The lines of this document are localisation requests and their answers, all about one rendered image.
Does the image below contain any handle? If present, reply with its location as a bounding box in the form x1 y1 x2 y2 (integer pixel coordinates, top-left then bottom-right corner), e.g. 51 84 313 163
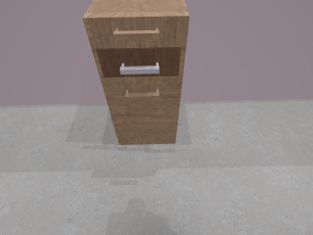
113 30 159 40
124 92 159 101
119 63 159 74

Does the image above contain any drawer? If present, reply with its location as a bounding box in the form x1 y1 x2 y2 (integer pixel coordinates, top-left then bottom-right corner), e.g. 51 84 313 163
97 47 181 78

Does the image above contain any cabinet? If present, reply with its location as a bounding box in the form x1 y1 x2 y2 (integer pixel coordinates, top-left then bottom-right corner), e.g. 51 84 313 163
82 0 190 145

